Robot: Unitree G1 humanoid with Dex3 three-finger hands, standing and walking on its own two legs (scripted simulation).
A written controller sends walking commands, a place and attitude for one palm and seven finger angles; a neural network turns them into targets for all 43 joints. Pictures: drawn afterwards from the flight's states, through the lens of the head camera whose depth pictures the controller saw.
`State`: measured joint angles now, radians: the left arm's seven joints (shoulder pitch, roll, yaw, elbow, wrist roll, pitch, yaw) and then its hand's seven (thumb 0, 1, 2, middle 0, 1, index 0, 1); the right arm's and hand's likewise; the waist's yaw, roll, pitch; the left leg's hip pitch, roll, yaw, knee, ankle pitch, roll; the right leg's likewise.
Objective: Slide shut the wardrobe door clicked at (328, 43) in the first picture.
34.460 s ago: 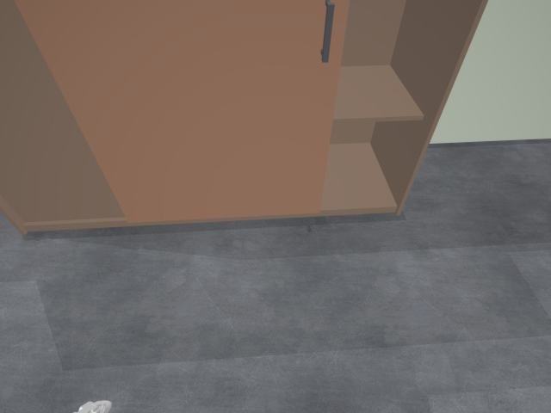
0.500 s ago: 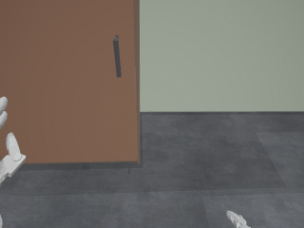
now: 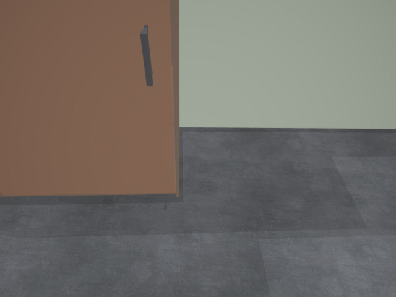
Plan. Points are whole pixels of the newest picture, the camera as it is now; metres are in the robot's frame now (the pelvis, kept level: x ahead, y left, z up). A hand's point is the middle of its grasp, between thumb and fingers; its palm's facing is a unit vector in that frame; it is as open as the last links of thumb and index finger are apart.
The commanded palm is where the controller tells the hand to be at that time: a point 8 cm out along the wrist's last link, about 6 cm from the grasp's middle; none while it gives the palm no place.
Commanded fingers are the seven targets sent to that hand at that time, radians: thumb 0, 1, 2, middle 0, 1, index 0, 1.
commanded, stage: let the arm hang, fingers relaxed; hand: left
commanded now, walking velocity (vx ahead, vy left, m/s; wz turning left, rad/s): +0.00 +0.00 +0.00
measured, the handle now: (147, 56) +0.69 +0.18 +0.11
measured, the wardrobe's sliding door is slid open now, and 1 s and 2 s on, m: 0.00 0.00 0.00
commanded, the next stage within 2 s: look to check the result in 0.76 s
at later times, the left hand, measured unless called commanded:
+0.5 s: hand out of the picture +0.03 +0.19 -0.17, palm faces -0.04 -0.97 -0.23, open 7.3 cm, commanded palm none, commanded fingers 0.00 0.90 0.90 -0.20 -0.30 -0.20 -0.30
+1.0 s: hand out of the picture +0.03 +0.20 -0.17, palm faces -0.04 -0.98 -0.22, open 7.3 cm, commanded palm none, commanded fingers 0.00 0.90 0.90 -0.20 -0.30 -0.20 -0.30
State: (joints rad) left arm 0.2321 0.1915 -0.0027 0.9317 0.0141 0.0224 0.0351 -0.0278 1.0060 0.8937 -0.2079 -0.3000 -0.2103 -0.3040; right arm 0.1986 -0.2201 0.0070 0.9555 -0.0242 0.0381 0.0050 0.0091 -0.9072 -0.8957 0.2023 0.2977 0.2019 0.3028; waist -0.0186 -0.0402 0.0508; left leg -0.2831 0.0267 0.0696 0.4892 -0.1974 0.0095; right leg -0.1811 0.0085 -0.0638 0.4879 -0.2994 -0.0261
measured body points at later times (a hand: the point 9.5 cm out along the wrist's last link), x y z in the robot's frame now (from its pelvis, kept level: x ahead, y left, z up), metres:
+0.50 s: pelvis +0.01 +0.01 +0.01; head +0.02 +0.00 +0.46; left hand +0.04 +0.25 -0.15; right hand +0.02 -0.21 -0.16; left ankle +0.04 +0.11 -0.74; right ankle -0.02 -0.10 -0.74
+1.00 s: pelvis +0.02 +0.02 +0.01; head +0.04 +0.02 +0.46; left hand +0.03 +0.25 -0.15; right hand +0.02 -0.22 -0.15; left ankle +0.04 +0.11 -0.74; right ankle -0.02 -0.10 -0.74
